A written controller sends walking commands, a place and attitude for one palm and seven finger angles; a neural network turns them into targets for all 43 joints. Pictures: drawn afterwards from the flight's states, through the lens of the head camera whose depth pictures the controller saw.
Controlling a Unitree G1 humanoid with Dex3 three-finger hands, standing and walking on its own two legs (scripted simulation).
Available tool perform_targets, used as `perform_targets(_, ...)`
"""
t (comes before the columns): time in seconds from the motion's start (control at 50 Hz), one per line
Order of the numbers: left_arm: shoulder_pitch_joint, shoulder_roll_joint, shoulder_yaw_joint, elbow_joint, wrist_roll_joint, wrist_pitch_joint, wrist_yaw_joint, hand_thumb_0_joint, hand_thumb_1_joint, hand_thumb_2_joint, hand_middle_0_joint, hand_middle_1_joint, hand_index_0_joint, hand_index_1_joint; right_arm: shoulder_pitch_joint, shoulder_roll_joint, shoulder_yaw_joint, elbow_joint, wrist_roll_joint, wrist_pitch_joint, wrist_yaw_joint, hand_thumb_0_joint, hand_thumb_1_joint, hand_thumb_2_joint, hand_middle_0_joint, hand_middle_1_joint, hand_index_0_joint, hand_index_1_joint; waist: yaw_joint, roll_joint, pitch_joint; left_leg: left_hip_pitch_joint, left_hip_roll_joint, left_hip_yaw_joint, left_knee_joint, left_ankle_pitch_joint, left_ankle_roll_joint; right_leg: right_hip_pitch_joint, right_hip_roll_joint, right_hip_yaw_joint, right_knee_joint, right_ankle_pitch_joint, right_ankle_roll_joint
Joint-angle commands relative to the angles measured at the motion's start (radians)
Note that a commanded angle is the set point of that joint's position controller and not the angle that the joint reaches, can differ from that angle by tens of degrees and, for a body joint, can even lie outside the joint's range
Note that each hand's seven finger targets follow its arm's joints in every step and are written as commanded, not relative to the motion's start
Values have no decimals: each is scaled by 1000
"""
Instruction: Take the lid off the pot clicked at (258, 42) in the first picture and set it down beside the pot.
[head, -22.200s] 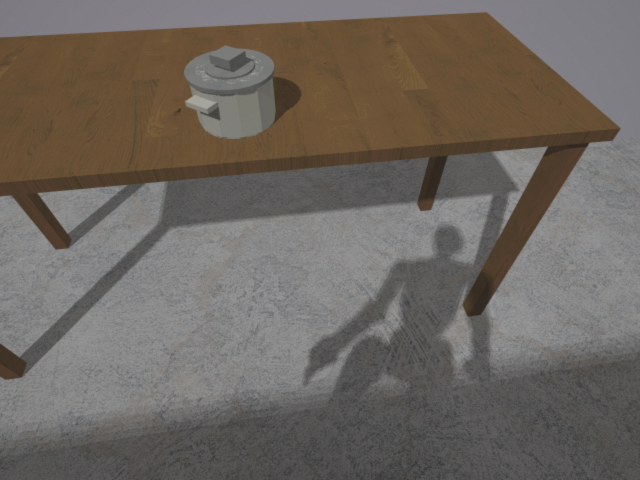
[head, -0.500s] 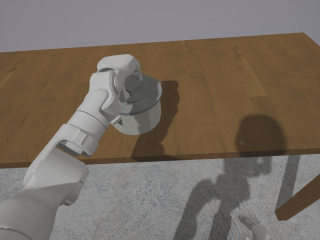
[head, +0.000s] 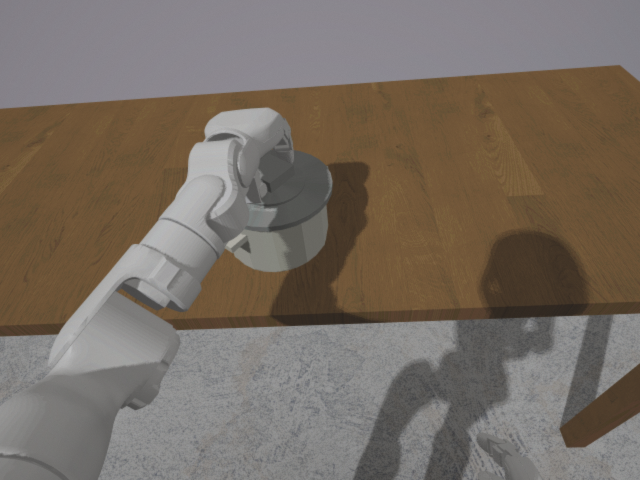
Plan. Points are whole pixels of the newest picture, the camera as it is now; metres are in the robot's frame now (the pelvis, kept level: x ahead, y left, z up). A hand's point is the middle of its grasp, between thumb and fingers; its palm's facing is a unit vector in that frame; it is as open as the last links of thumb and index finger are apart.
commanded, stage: lift the lid straight up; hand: left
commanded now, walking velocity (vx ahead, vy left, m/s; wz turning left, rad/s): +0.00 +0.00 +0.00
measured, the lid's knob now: (269, 172) +0.48 +0.07 +0.15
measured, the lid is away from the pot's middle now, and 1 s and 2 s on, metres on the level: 0.01 0.02 0.01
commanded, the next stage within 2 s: move the lid sideways beside the pot in 1.72 s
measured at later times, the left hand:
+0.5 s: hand (253, 146) +0.44 +0.07 +0.22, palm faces -0.13 -0.06 -0.99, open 8.3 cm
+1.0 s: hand (250, 111) +0.45 +0.07 +0.26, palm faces -0.09 -0.05 -0.99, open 8.3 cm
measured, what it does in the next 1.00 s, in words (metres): stands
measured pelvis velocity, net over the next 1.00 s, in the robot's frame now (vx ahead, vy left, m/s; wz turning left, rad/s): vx -0.01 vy -0.01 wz -0.01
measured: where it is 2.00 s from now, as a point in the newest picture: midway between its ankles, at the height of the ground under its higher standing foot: outside the picture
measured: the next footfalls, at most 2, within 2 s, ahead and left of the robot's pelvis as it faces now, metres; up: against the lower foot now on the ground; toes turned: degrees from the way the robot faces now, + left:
none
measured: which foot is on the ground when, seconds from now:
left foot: down 0.00-1.00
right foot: down 0.00-1.00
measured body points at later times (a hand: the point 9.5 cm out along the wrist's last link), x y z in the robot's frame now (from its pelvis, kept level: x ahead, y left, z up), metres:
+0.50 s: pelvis -0.01 -0.01 +0.00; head -0.01 -0.05 +0.45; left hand +0.44 +0.07 +0.28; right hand +0.16 -0.24 -0.11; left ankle -0.03 +0.07 -0.74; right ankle +0.01 -0.12 -0.74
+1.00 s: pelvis -0.01 -0.01 +0.00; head -0.01 -0.05 +0.45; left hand +0.44 +0.07 +0.32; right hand +0.14 -0.25 -0.12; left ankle -0.03 +0.07 -0.74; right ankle +0.01 -0.12 -0.74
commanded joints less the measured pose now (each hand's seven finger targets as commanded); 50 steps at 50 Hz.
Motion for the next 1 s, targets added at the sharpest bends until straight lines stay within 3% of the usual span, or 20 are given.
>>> perform_targets(0.0,-660,200,155,-279,28,-22,49,0,364,1334,-1015,-725,-937,-656,-114,-87,-29,-145,-1,-63,6,0,-900,-900,200,300,200,300,-2,-127,-443,127,47,-98,-19,426,-21,227,27,47,10,378,-48)
perform_targets(0.08,-641,128,106,-306,-6,-23,40,0,364,1334,-1015,-725,-938,-656,-123,-89,-35,-146,2,-72,16,0,-900,-900,200,300,200,300,-11,-119,-421,149,47,-103,-11,468,-22,201,25,40,0,389,-49)
perform_targets(0.1,-645,190,153,-283,17,-17,42,0,364,1334,-1015,-726,-938,-656,-122,-84,-31,-137,0,-74,15,0,-900,-900,200,300,200,300,0,-153,-420,131,47,-97,-16,434,-20,218,29,45,3,383,-46)
perform_targets(0.16,-652,161,124,-248,17,-9,33,0,364,1334,-1015,-726,-938,-656,-136,-84,-24,-137,4,-74,11,0,-900,-900,200,300,200,300,-1,-176,-376,100,37,-84,-31,365,-18,208,27,41,0,358,-46)
perform_targets(0.18,-631,184,160,-265,-6,-18,36,0,364,1334,-1015,-726,-938,-656,-136,-95,-31,-140,2,-73,9,0,-900,-900,200,300,200,300,1,-168,-386,100,38,-83,-23,380,-15,220,20,42,-3,372,-48)
perform_targets(0.26,-672,256,191,-268,39,-16,33,0,364,1334,-1015,-726,-938,-656,-144,-87,-22,-139,-1,-76,7,0,-900,-900,200,300,200,300,16,-145,-425,104,36,-82,-30,379,-18,250,20,53,4,371,-50)
perform_targets(0.28,-665,255,200,-283,18,-25,35,0,364,1334,-1015,-726,-938,-656,-146,-98,-25,-142,-3,-72,7,0,-900,-900,200,300,200,300,11,-127,-421,101,37,-81,-25,388,-18,251,15,52,0,380,-53)
perform_targets(0.3,-684,274,206,-264,44,-20,33,0,364,1334,-1015,-726,-938,-656,-144,-86,-19,-139,-5,-72,6,0,-900,-900,200,300,200,300,17,-158,-433,87,36,-77,-30,378,-19,271,18,55,7,385,-49)
perform_targets(0.36,-674,245,183,-208,49,-10,26,0,364,1334,-1015,-726,-938,-656,-150,-89,-15,-137,2,-59,3,0,-900,-900,200,300,200,300,12,-168,-359,59,40,-67,-45,318,-22,223,17,47,-4,330,-48)
perform_targets(0.38,-647,221,177,-232,23,-22,27,0,364,1334,-1015,-726,-938,-656,-155,-93,-21,-151,2,-60,5,0,-900,-900,200,300,200,300,11,-151,-369,64,39,-70,-38,332,-19,227,12,47,-7,334,-52)
perform_targets(0.44,-677,256,191,-232,47,-16,22,0,364,1334,-1015,-726,-938,-656,-163,-86,-15,-157,3,-59,-1,0,-900,-900,200,300,200,300,20,-154,-399,60,38,-66,-44,308,-18,250,13,55,-2,324,-48)
perform_targets(0.48,-690,201,148,-261,26,-22,17,0,364,1334,-1015,-726,-938,-656,-173,-86,-19,-172,6,-62,0,0,-900,-900,200,300,200,300,6,-135,-404,75,38,-69,-34,322,-16,234,11,56,-7,326,-50)
perform_targets(0.56,-772,255,167,-212,48,-9,19,0,364,1334,-1015,-726,-938,-656,-154,-87,-12,-151,9,-70,-12,0,-900,-900,200,300,200,300,0,-131,-366,62,36,-66,-52,241,-15,202,16,56,-18,256,-47)
perform_targets(0.64,-791,326,224,-198,49,-17,18,0,364,1334,-1015,-726,-938,-656,-141,-92,-11,-144,5,-90,-22,0,-900,-900,200,300,200,300,12,-150,-418,55,34,-68,-52,270,-12,259,10,68,-11,299,-45)
perform_targets(0.72,-781,251,162,-154,48,-13,2,0,364,1334,-1015,-726,-938,-656,-136,-92,-15,-139,9,-94,-19,0,-900,-900,200,300,200,300,-2,-174,-377,50,38,-66,-54,244,-13,217,12,61,-20,268,-42)
perform_targets(0.78,-759,260,179,-178,27,-18,-3,0,364,1334,-1015,-726,-938,-656,-138,-106,-20,-152,7,-96,-15,0,-900,-900,200,300,200,300,4,-137,-396,60,36,-70,-46,282,-13,229,7,60,-17,296,-46)
perform_targets(0.84,-803,318,213,-193,56,-13,-10,0,364,1334,-1015,-726,-938,-656,-132,-97,-15,-150,6,-100,-17,0,-900,-900,200,300,200,300,12,-149,-430,58,37,-67,-48,294,-11,260,7,68,-9,317,-44)
perform_targets(0.88,-797,272,180,-214,31,-19,-13,0,364,1334,-1015,-726,-938,-656,-135,-103,-21,-157,9,-100,-13,0,-900,-900,200,300,200,300,1,-144,-420,68,37,-71,-42,312,-10,248,6,62,-14,326,-46)
perform_targets(0.94,-827,341,227,-181,57,-8,-19,0,364,1334,-1015,-726,-938,-656,-128,-100,-14,-145,7,-102,-16,0,-900,-900,200,300,200,300,12,-168,-394,43,38,-65,-54,282,-10,249,8,66,-14,310,-43)
perform_targets(0.98,-800,292,201,-179,28,-12,-22,0,364,1334,-1015,-726,-938,-656,-131,-107,-20,-150,11,-100,-15,0,-900,-900,200,300,200,300,5,-164,-372,48,39,-66,-53,282,-10,230,5,59,-22,302,-45)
